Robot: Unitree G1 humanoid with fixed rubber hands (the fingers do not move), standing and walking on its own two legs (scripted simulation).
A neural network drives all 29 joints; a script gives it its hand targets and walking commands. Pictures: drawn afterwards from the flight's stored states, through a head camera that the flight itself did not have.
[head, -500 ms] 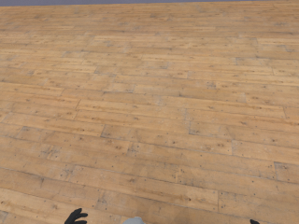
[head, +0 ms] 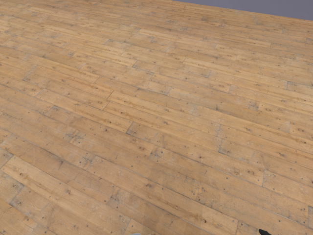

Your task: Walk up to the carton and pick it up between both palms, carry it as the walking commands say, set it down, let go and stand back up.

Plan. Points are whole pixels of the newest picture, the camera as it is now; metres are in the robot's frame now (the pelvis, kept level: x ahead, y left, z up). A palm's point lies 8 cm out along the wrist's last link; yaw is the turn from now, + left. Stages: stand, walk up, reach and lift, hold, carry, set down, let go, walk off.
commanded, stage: walk up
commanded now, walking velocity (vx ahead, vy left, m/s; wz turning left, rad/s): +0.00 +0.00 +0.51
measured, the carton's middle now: out of the picture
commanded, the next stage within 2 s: none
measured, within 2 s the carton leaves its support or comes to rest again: neither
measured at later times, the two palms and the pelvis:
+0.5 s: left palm out of the picture +0.06 +0.26 -0.11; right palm out of the picture +0.13 -0.26 -0.09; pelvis -0.02 -0.01 +0.01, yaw +15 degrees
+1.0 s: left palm out of the picture -0.06 +0.16 -0.07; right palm out of the picture +0.16 -0.31 -0.15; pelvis -0.02 -0.12 +0.01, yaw +30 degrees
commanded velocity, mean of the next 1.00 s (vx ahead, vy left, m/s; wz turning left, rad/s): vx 0.00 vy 0.00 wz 0.52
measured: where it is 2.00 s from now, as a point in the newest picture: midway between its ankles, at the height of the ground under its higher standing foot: outside the picture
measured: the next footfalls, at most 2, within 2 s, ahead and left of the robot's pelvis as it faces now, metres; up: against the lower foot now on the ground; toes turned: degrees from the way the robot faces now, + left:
left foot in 0.04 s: +0.08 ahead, +0.12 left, +0.00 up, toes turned +3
right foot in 0.64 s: +0.02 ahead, -0.15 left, +0.00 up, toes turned +15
